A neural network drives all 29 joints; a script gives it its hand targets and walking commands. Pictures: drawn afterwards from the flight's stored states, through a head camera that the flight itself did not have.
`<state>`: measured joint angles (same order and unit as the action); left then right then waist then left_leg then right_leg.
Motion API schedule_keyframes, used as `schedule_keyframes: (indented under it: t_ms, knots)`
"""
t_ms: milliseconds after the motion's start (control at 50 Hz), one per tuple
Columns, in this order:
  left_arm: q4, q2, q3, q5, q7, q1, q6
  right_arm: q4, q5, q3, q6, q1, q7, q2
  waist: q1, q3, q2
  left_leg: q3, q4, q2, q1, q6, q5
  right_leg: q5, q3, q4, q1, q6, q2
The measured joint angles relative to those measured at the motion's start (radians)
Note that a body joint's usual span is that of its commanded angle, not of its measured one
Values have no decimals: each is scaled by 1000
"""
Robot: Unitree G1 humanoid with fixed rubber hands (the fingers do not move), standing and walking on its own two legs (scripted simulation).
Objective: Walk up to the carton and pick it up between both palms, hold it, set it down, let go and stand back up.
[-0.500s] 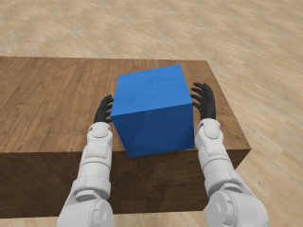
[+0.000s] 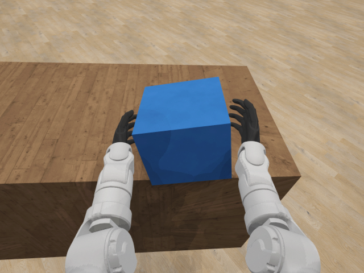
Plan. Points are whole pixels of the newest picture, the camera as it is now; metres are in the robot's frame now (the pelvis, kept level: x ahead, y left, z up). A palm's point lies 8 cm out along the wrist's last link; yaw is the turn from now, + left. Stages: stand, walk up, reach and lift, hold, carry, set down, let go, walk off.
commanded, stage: set down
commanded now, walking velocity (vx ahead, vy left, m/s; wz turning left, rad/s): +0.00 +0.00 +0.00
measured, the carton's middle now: (185, 130) +0.47 -0.01 +0.05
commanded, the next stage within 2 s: none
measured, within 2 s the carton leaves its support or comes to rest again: rests again in 1.26 s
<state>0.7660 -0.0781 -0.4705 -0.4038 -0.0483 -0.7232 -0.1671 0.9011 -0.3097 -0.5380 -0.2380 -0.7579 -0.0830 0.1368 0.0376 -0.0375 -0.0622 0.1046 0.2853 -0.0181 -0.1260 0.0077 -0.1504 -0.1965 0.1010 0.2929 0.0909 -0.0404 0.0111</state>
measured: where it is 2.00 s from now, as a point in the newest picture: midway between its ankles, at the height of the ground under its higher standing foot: outside the picture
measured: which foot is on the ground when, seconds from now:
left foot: down 0.00-1.00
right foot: down 0.00-1.00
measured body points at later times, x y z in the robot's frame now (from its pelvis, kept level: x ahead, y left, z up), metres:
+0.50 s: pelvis +0.01 +0.01 +0.00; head +0.05 +0.02 +0.45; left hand +0.45 +0.13 +0.07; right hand +0.42 -0.16 +0.10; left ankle +0.00 +0.11 -0.75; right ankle -0.02 -0.08 -0.75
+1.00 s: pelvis +0.01 +0.01 +0.00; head +0.09 +0.01 +0.44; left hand +0.47 +0.12 +0.06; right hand +0.44 -0.17 +0.07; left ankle +0.00 +0.11 -0.75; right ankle -0.02 -0.08 -0.75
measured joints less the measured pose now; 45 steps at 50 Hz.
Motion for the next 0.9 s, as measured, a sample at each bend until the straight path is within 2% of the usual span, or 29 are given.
schedule_keyframes:
  t_ms: [360, 760, 900]
  knots:
    - [116, 21, -27, 2, -20, -88, 43, 17, -81, -106, 34, -30, 42, 5, 4, 46, 13, 14, 25, -1, -74, 8, -16, -2, -11, 11, 72, 8, -2]
    - [190, 36, -88, 4, -17, -164, 114, -8, -149, -155, 59, -63, 65, 5, 6, 84, 22, 34, 21, -1, -171, 9, -14, -10, -24, 41, 193, 10, -6]
    - [209, 36, -101, -2, -17, -180, 169, -32, -159, -146, 40, -51, 62, 6, 1, 91, 37, 40, 23, -1, -211, 11, -10, -7, -26, 48, 238, 10, -8]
